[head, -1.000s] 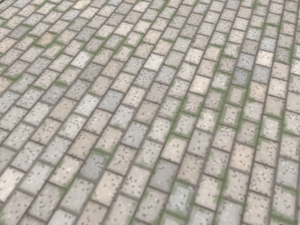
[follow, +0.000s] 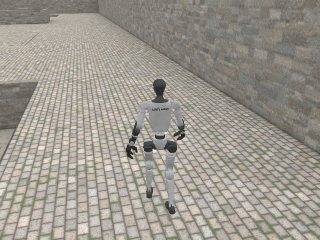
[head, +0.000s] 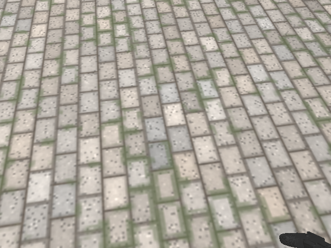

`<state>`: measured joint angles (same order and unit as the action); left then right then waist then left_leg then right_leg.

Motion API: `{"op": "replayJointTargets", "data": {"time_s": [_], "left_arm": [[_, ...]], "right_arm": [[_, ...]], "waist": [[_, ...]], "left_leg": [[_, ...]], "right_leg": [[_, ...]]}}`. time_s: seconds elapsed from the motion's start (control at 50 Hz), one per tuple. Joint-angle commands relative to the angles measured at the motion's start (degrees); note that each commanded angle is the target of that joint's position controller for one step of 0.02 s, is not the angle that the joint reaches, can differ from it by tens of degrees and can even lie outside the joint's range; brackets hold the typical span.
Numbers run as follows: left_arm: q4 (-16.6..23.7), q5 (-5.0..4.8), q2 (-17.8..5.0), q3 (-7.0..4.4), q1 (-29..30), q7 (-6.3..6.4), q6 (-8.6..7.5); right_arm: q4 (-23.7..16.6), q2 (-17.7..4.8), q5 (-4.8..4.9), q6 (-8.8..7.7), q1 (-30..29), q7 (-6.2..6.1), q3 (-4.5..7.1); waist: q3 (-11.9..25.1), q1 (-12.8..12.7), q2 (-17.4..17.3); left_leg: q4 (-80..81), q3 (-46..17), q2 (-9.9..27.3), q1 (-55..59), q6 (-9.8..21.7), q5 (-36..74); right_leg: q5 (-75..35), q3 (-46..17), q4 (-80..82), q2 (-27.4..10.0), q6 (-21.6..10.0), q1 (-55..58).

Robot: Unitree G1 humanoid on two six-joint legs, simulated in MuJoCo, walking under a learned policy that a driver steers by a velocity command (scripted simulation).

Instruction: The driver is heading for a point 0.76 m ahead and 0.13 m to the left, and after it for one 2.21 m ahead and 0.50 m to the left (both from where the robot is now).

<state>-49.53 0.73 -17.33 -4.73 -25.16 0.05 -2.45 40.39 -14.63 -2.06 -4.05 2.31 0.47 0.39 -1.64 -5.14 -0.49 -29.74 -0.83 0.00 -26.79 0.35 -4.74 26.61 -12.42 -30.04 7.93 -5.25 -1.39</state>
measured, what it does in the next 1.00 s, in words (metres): walks ahead: right foot, then left foot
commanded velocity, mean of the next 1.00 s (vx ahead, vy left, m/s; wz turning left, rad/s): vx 0.50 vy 0.00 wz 0.14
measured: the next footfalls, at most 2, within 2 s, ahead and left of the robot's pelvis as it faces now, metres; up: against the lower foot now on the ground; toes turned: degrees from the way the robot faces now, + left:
right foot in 0.48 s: +0.38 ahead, -0.12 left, +0.00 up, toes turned -5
left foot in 1.00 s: +0.63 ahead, +0.11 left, +0.00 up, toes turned +19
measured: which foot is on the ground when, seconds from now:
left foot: down 0.00-0.50, up 0.52-0.98, down 1.00-1.00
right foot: down 0.00-0.00, up 0.02-0.46, down 0.48-1.00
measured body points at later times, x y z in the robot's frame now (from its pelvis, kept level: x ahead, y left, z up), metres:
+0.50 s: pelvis +0.25 -0.02 +0.01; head +0.28 -0.03 +0.45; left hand +0.48 +0.19 -0.08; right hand +0.18 -0.27 -0.14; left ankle +0.12 +0.11 -0.71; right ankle +0.34 -0.11 -0.73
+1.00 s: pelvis +0.50 +0.00 +0.00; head +0.53 +0.02 +0.45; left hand +0.40 +0.25 -0.14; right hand +0.75 -0.17 -0.10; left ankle +0.59 +0.09 -0.72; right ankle +0.34 -0.12 -0.72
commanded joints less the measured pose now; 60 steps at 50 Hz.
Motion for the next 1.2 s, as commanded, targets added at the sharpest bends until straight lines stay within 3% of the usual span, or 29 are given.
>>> {"op": "replayJointTargets", "data": {"time_s": [0.02, 0.04, 0.06, 0.08, 0.1, 0.14, 0.2, 0.32, 0.38, 0.42, 0.46, 0.48, 0.5, 0.52, 0.54, 0.56, 0.6, 0.7, 0.88, 0.94, 0.98, 1.0, 1.02, 1.04, 1.06, 1.1, 1.12, 1.16, 1.2], "left_arm": [[7.15, -1.66, -0.66, 0.33, -3.59, -0.53, -1.67], [4.54, 0.31, -4.75, 0.11, -3.63, 0.04, -0.80], [4.19, 0.72, -5.01, 0.05, 0.01, -0.42, -0.62], [4.72, 0.80, -4.06, 0.34, 3.07, -0.81, -0.62], [5.18, 1.18, -3.60, 0.43, 4.63, -1.22, -0.35], [5.08, 1.67, -2.90, 0.74, 4.39, -1.86, 0.52], [6.23, 1.74, -2.34, 1.15, 7.95, -2.24, 0.92], [10.16, 1.38, 0.45, 3.39, 21.68, -3.12, 0.34], [11.22, 1.08, -0.27, 3.51, 25.03, -2.69, -0.03], [11.24, 1.08, -1.10, 3.26, 24.20, -2.13, -0.47], [8.31, 1.66, -2.34, 2.42, 15.41, -1.24, -1.43], [5.63, 2.67, -5.24, 1.29, 6.66, -0.47, -2.17], [5.36, 3.88, -10.96, -0.01, -1.48, 0.41, -2.48], [4.45, 2.07, -13.06, -0.89, -1.48, 0.47, -1.36], [5.48, 1.24, -8.17, 0.24, 3.58, 0.29, -1.01], [5.97, 0.86, -4.26, 1.25, 7.96, 0.07, -1.38], [5.39, 0.66, -1.00, 2.11, 10.63, 0.19, -2.24], [2.85, 0.10, -1.80, 1.40, 7.51, 0.56, -4.12], [-1.36, 0.42, -3.51, 0.75, 1.74, 1.12, -3.49], [-2.32, 0.60, -5.13, 0.38, 1.16, 1.55, -2.51], [-2.55, 0.73, -7.04, -0.14, 1.43, 1.74, -1.38], [-2.21, 0.52, -7.51, -0.21, 1.96, 1.64, -0.83], [-0.61, 0.66, -5.98, 0.27, 1.89, 1.44, -0.85], [3.64, 0.30, 0.48, 1.43, 0.34, 0.09, -1.26], [5.25, 0.70, -4.47, 0.56, 8.71, -0.03, -1.95], [5.59, -0.36, -3.26, 1.08, 10.36, 0.02, -3.23], [4.89, 0.37, -3.16, 0.96, 9.47, 0.34, -2.66], [4.33, 1.64, -2.50, 0.99, 6.44, 0.46, -0.33], [4.95, 1.52, -1.38, 1.20, 6.59, 0.34, 1.12]], "right_arm": [[1.23, -18.62, -1.62, -0.52, 20.75, -1.69, 5.42], [0.94, -13.39, -0.49, 0.10, 17.23, -1.15, 4.79], [0.38, -8.29, 0.08, 0.14, 13.77, -0.74, 3.64], [0.86, -6.04, 0.01, -0.01, 12.15, -0.44, 3.03], [1.65, -5.49, 0.06, -0.32, 12.29, -0.52, 2.78], [3.63, -5.56, 0.56, -1.33, 14.25, -0.28, 2.71], [5.60, -6.49, 1.27, -2.42, 16.70, 0.14, 3.07], [8.65, -6.74, 1.50, -1.79, 20.03, 0.38, 3.23], [10.51, -7.94, 1.50, -1.38, 23.37, 0.43, 3.53], [11.11, -9.04, 1.34, -0.91, 23.39, 0.24, 3.83], [11.53, -9.38, 1.65, -0.47, 22.46, 0.06, 3.89], [11.08, -7.65, 1.89, -0.59, 22.48, 0.11, 3.37], [8.07, -2.60, 2.75, -0.79, 23.05, 0.21, 2.07], [8.17, -3.73, 2.71, -0.20, 25.93, -0.24, 2.74], [9.15, -6.84, 1.60, 0.64, 23.44, -0.54, 3.66], [9.10, -5.47, 1.59, 0.76, 21.13, -0.02, 3.56], [9.55, -4.13, 0.86, 1.82, 20.24, 0.65, 3.73], [7.72, -1.99, 0.30, 3.63, 15.09, 2.18, 3.77], [1.02, -0.98, -0.06, 3.48, -1.65, 3.92, 2.28], [0.41, -2.09, -0.29, 3.55, -1.19, 3.56, 2.70], [2.12, -3.75, -0.34, 3.30, 5.94, 2.87, 3.67], [4.60, -5.17, -0.67, 2.72, 14.00, 2.25, 4.64], [6.86, -10.19, -1.30, 2.51, 22.67, 1.25, 6.45], [5.75, -16.79, -0.41, 2.87, 19.83, 0.66, 7.93], [5.35, -15.83, 1.19, 3.52, 21.97, 0.49, 7.78], [5.88, -10.78, 1.61, 3.34, 15.71, -0.21, 6.44], [5.42, -9.14, 1.85, 2.87, 13.02, -0.42, 5.94], [4.86, -7.33, 2.34, 1.89, 11.20, -0.28, 5.12], [5.21, -8.98, 2.22, 1.30, 12.37, -0.08, 5.46]], "waist": [[18.49, 7.55, -19.41], [12.43, 6.24, -10.00], [6.01, 6.13, -3.19], [2.75, 5.93, -1.10], [1.59, 5.55, -3.33], [1.87, 4.82, -6.24], [1.62, 4.60, -5.39], [-1.31, 7.12, -5.15], [-1.63, 8.10, -5.00], [-1.54, 7.11, -4.77], [1.96, 2.51, -2.36], [7.83, -0.73, 0.85], [16.38, -3.04, 10.30], [18.08, -1.24, 16.39], [9.83, 0.51, 7.80], [4.03, 2.06, 5.79], [-0.10, 4.64, 6.81], [-0.72, 5.96, 4.75], [-4.55, 2.97, 4.23], [-2.95, 3.99, 5.04], [1.90, 7.24, 6.00], [6.55, 10.89, 4.36], [12.42, 14.24, -1.12], [15.59, 9.21, -14.53], [15.77, 12.84, -4.05], [2.91, 8.04, 0.96], [0.95, 5.70, 2.04], [2.52, 2.97, 1.27], [3.65, 2.34, 0.46]], "left_leg": [[14.64, -42.00, 24.94, 41.30, 11.27, -20.26], [15.03, -43.53, 23.81, 35.55, 12.10, -26.83], [15.56, -34.09, 20.88, 28.43, 11.22, -25.19], [16.47, -26.12, 17.75, 23.68, 10.17, -17.40], [17.13, -20.52, 15.30, 21.48, 9.21, -10.99], [17.70, -14.23, 12.90, 19.76, 8.93, 0.40], [19.48, -10.24, 13.08, 20.86, 10.50, 6.03], [22.24, -2.56, 10.26, 19.38, 9.80, 7.81], [19.74, -3.76, 11.65, 21.00, 9.40, 11.91], [16.60, -5.51, 12.91, 22.67, 9.11, 15.37], [5.81, -4.20, 10.74, 21.50, 7.59, 22.65], [-5.68, -2.02, 7.38, 15.81, 6.36, 17.89], [-24.03, 1.89, 1.70, 2.28, 4.26, -4.80], [-35.00, 1.21, -3.41, -8.11, 4.15, -25.60], [-38.47, -2.61, 0.66, -10.72, 4.83, -22.45], [-37.22, -2.77, 2.68, -10.42, 4.73, -17.74], [-33.83, -2.23, 4.79, -7.05, 3.77, -13.55], [-33.23, -1.01, 5.51, -11.31, 2.01, -5.37], [-9.79, 6.30, 3.97, -9.31, 3.92, 3.24], [-6.66, 9.36, 0.40, -4.74, 7.03, -3.89], [-5.18, 10.74, -3.95, 4.07, 9.82, -10.09], [-0.86, 9.85, -5.72, 14.84, 11.60, -8.65], [2.19, -2.27, 2.26, 29.34, 14.61, -14.33], [7.48, -33.84, 18.47, 44.62, 23.34, -13.43], [13.08, -39.55, 18.98, 44.10, 23.06, -10.90], [13.82, -24.30, 15.78, 29.59, 19.27, 7.80], [13.24, -18.82, 12.87, 24.18, 17.56, 20.24], [12.32, -12.78, 9.79, 18.97, 16.23, 34.71], [11.51, -10.19, 7.75, 17.46, 15.68, 41.52]], "right_leg": [[4.72, 5.21, -35.74, 2.17, 0.46, -29.77], [2.07, 4.13, -41.19, -3.13, -0.17, -34.47], [-3.72, 4.37, -40.55, -5.10, 0.06, -33.80], [-6.62, 4.93, -37.98, -6.54, 0.52, -32.77], [-7.51, 5.39, -35.72, -7.65, 0.97, -31.89], [-8.36, 6.06, -33.82, -7.64, 1.91, -29.72], [-10.93, 6.73, -30.65, -8.14, 2.96, -33.06], [-21.39, 13.87, -11.21, -11.14, 4.62, -30.99], [-20.76, 15.46, -5.56, -10.17, 3.81, -27.00], [-18.02, 15.44, -2.94, -9.26, 2.81, -24.18], [-18.06, 15.70, 3.82, -7.20, 1.33, -11.65], [-16.85, 11.50, 4.83, -11.05, -0.36, 1.28], [-8.62, -7.68, 8.00, -28.08, -3.84, 16.10], [-5.33, -23.74, 15.05, -34.58, -7.86, 16.36], [-1.90, -17.34, 15.57, -31.79, -6.84, 9.60], [-4.50, -9.95, 17.41, -28.75, -5.70, 2.94], [-13.63, 0.58, 20.47, -24.27, -2.80, -4.39], [-27.20, 11.42, 22.42, -23.08, -3.23, -3.74], [-37.38, 23.21, 20.82, -23.20, -2.30, 1.54], [-56.48, 26.11, 13.24, -23.86, -1.22, 6.72], [-69.45, 27.34, -0.37, -23.87, -0.86, 7.93], [-64.68, 28.19, -12.64, -23.10, 0.14, 3.77], [-46.18, 28.32, -29.92, -21.35, 2.08, -8.35], [5.29, 24.17, -50.07, -8.64, 5.90, -34.52], [2.74, 11.79, -52.90, -8.56, 5.53, -40.70], [-7.40, 11.42, -44.76, -13.44, 4.90, -39.49], [-7.57, 11.22, -41.69, -14.32, 5.53, -35.46], [-6.59, 11.12, -38.06, -14.20, 7.18, -29.09], [-8.22, 12.11, -34.70, -13.10, 8.26, -28.54]]}}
